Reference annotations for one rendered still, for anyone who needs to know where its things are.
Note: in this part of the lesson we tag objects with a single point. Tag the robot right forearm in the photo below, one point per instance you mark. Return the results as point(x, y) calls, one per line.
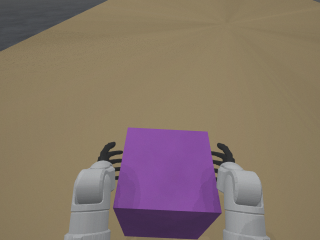
point(243, 202)

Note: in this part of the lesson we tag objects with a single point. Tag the robot left hand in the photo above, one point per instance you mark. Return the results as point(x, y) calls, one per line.
point(105, 155)

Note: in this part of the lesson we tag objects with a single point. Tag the carton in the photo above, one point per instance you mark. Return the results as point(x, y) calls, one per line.
point(167, 186)

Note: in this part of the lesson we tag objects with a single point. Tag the robot left forearm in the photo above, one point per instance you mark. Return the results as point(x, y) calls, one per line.
point(90, 204)

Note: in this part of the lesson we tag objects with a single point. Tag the robot right hand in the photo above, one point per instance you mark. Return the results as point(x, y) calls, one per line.
point(227, 156)

